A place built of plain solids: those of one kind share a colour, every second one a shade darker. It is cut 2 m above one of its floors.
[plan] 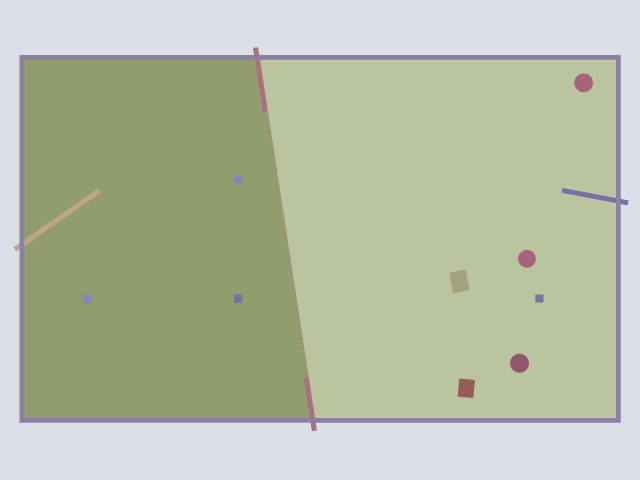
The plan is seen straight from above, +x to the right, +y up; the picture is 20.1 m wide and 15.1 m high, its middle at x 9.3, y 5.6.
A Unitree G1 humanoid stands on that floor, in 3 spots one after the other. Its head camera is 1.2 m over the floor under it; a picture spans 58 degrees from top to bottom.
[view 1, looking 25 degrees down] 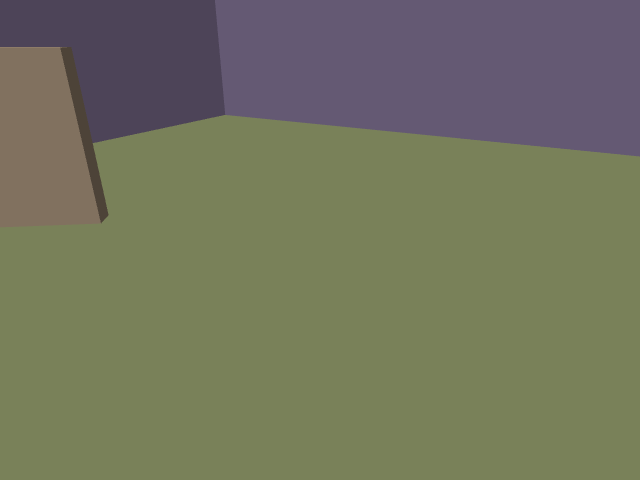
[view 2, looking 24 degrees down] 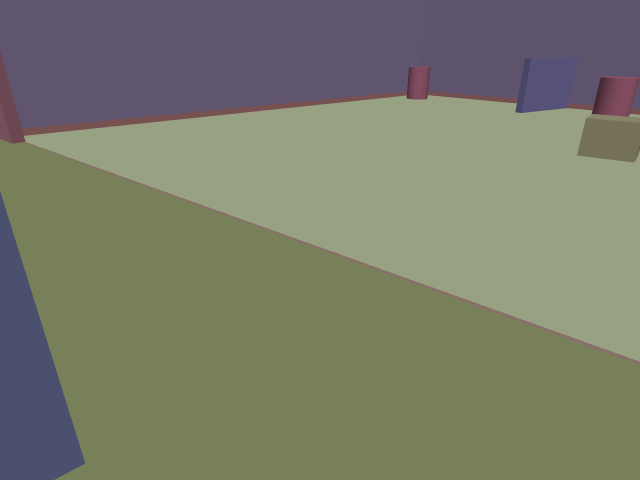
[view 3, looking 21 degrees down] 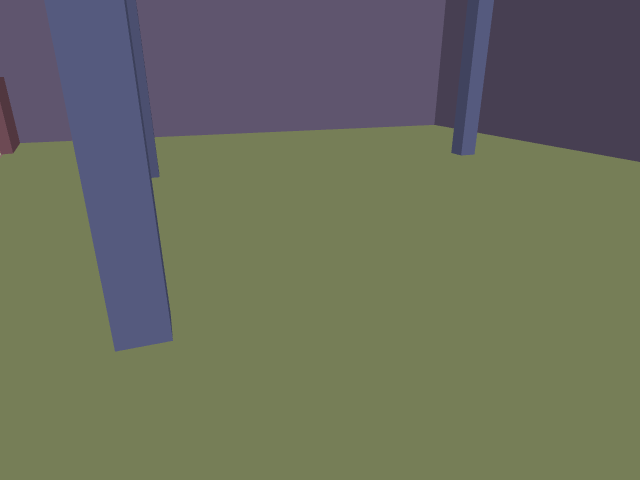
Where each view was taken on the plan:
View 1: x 5.15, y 5.35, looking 119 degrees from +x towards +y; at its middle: deck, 2.84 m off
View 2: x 6.78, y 2.42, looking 49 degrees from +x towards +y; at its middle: piece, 3.36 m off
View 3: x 6.54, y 9.55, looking -110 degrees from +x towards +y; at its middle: deck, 3.35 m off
